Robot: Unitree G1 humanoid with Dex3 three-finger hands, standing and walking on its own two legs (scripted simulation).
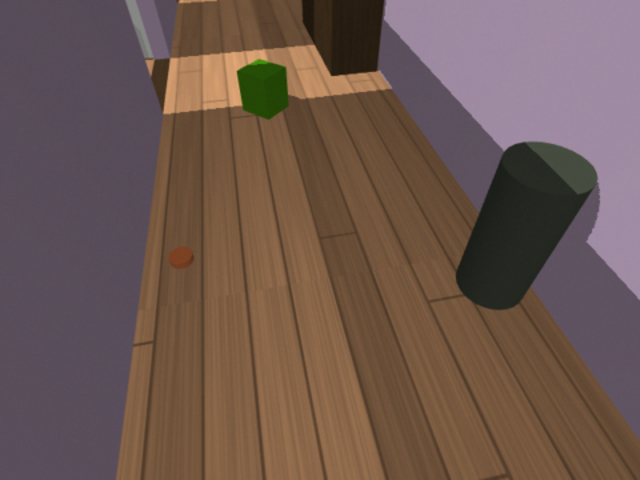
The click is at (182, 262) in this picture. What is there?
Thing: low tin
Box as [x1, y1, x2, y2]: [168, 247, 193, 268]
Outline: 187,247 178,247 170,252 168,257 172,266 176,268 182,268 191,263 193,260 193,256 190,249
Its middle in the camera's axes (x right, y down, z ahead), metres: -0.57 +0.07 +1.63
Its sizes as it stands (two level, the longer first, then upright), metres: 0.096 0.096 0.031
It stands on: the floor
